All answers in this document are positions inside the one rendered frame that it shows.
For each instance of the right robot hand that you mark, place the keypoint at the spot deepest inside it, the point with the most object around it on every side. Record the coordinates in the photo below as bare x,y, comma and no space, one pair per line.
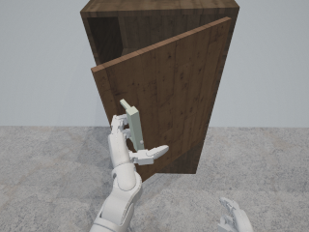
239,222

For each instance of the left robot hand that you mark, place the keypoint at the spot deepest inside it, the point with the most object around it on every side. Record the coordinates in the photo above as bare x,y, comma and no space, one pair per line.
119,151

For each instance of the left robot forearm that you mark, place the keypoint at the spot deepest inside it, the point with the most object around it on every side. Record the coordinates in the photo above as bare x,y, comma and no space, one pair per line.
117,209

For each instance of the handle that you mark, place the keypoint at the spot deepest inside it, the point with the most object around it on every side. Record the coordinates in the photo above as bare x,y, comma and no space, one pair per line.
134,123

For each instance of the cupboard door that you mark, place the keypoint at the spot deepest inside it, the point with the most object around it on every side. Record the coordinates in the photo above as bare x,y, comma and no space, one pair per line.
171,84

